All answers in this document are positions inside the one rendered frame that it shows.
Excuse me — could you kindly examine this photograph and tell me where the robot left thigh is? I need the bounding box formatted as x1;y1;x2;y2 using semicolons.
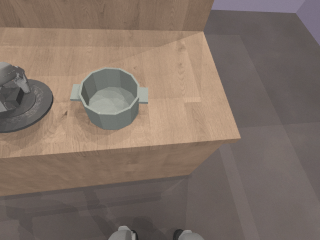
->
108;230;137;240

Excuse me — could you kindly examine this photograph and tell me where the knob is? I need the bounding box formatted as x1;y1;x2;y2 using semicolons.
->
0;87;24;106

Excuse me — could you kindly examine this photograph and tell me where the pot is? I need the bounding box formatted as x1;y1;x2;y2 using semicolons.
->
70;67;148;130

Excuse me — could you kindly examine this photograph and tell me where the robot left hand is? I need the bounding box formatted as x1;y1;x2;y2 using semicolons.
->
0;62;31;112

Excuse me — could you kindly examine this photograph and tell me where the right robot shin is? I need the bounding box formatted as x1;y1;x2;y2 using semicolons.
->
179;230;192;238

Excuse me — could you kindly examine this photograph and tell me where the lid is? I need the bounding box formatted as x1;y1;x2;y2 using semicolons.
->
0;79;54;133

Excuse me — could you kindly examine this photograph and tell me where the table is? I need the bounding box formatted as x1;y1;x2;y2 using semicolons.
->
0;0;241;196

